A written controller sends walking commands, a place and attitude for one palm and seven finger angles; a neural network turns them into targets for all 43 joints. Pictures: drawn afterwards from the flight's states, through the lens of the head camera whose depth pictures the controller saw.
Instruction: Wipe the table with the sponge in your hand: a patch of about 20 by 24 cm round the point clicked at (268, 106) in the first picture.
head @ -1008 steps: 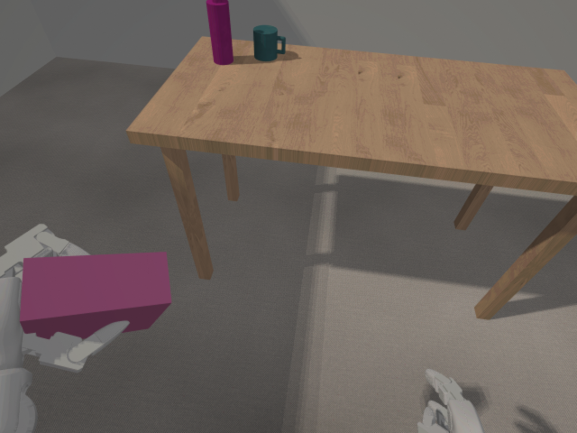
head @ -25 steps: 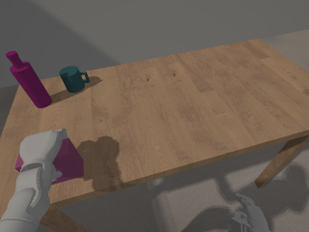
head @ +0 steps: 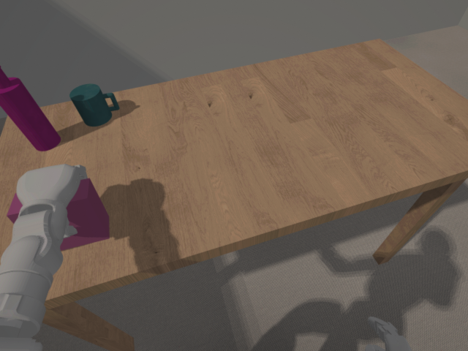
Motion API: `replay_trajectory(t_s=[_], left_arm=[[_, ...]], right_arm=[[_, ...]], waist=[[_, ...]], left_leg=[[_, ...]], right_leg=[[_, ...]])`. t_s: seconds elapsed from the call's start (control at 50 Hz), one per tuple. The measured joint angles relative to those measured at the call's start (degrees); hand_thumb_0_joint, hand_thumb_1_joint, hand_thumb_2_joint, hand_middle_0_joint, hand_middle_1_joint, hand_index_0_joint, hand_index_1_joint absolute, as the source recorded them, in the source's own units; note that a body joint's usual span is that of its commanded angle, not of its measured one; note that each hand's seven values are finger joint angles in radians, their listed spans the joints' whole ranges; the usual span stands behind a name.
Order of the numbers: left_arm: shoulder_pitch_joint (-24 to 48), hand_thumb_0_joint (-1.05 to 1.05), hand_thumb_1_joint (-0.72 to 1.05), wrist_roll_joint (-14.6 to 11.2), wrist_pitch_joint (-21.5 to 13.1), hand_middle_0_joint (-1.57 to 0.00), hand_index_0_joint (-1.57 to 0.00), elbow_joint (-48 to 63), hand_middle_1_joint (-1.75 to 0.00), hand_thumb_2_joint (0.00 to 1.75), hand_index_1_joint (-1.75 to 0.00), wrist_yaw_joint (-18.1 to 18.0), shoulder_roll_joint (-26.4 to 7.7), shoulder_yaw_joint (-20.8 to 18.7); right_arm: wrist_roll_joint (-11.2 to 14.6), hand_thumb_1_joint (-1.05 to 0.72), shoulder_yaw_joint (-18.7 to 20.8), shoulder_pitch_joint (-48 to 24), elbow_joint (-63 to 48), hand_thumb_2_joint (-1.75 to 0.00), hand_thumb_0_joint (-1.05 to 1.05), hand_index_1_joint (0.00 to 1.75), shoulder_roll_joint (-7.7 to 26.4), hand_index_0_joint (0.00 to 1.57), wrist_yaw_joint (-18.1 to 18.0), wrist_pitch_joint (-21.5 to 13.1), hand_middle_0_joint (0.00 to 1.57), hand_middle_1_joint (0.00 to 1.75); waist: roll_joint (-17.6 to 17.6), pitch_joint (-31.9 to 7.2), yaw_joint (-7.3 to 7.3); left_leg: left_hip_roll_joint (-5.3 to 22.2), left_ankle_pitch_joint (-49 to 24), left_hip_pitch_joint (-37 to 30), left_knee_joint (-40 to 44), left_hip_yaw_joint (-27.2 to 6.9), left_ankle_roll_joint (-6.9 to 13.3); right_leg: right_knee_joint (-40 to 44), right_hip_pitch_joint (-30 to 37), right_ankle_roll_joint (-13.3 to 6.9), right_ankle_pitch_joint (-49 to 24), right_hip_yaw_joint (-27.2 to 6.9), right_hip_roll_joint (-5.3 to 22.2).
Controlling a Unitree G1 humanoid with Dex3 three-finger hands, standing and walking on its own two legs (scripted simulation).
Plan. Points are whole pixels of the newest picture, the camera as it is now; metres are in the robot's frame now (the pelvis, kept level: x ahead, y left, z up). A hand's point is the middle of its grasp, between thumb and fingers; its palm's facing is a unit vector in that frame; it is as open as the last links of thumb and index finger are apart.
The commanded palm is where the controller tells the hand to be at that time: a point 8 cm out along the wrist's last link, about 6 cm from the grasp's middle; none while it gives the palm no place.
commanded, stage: wipe forward along the first lane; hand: left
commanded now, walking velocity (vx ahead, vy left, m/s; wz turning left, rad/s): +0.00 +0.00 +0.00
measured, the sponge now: (69, 223) +0.31 +0.36 +0.01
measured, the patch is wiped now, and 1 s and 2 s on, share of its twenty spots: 0.20 0.35 0.40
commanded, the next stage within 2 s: slide across to the middle lane in 1.12 s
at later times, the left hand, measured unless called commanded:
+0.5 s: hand (62, 183) +0.37 +0.38 +0.06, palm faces -0.15 +0.06 -0.99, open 9.4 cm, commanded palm +0.37 +0.37 +0.09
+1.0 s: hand (61, 162) +0.43 +0.41 +0.06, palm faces -0.18 +0.04 -0.98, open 9.3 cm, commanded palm +0.42 +0.40 +0.09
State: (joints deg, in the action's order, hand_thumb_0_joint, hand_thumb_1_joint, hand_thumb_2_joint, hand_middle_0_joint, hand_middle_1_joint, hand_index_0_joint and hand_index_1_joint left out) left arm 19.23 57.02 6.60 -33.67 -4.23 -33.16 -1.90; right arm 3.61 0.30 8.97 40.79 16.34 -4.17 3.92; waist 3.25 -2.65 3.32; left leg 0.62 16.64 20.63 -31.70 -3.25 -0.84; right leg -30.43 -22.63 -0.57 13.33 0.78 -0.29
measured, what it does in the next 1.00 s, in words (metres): stands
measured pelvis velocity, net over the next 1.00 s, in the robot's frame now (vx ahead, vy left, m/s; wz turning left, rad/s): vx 0.00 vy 0.02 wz -0.03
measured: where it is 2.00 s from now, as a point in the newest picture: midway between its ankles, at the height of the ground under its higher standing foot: outside the picture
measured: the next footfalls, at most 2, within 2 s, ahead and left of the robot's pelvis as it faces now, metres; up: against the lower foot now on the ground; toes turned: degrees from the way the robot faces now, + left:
none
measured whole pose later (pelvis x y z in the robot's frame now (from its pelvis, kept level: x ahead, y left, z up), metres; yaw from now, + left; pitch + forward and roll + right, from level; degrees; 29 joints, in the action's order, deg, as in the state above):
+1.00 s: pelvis +0.00 +0.02 -0.02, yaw -2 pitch +16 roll -2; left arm 46.4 62.8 -3.0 -66.2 -6.3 -46.2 -5.8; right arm 3.8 0.7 17.7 42.0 16.9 -3.1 6.4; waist 1.8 -5.8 -3.2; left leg 0.9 19.8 37.7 -41.4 -2.2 0.6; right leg -35.2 -37.9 1.0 13.5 -0.4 -0.9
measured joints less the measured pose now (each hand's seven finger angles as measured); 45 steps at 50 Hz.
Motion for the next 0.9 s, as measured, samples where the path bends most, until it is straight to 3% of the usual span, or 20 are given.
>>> replay_trajectory(t_s=[0.3,0.5,0.9], left_arm=[[10.03,0.02,-0.51,1.81,-7.60,-0.83,-0.82,-16.77,-1.36,1.17,-1.41,-3.56,-5.27,-4.40],[18.20,0.03,-0.52,3.93,-8.46,-0.83,-0.82,-26.13,-1.35,1.17,-1.42,-4.59,-8.40,-3.87],[26.75,0.02,-0.52,5.54,-9.13,-0.83,-0.83,-32.66,-1.36,1.17,-1.43,-2.82,-12.84,-4.01]], right_arm=[[0.36,-0.90,1.61,5.66,1.69,-0.90,0.01,0.30,1.37,0.20,0.31,0.49,0.20,0.30],[0.49,-0.90,0.89,6.68,2.04,-0.90,0.01,0.30,0.78,0.20,0.73,0.38,0.20,0.30],[0.33,-0.90,0.14,8.06,1.23,-0.90,0.01,0.30,0.71,0.20,0.94,1.68,0.20,0.30]], waist=[[-0.47,-1.39,-3.15],[-0.73,-1.81,-5.00],[-1.45,-2.67,-6.63]], left_leg=[[0.66,0.51,7.61,-4.34,0.37,0.35],[0.66,0.56,12.09,-6.58,0.38,0.39],[0.42,2.41,16.85,-9.40,0.93,1.01]], right_leg=[[-3.24,-7.42,-0.24,-0.49,-0.39,-0.81],[-4.47,-11.47,0.01,-1.01,-0.46,-0.88],[-4.97,-15.28,1.30,-0.35,-1.08,-0.69]])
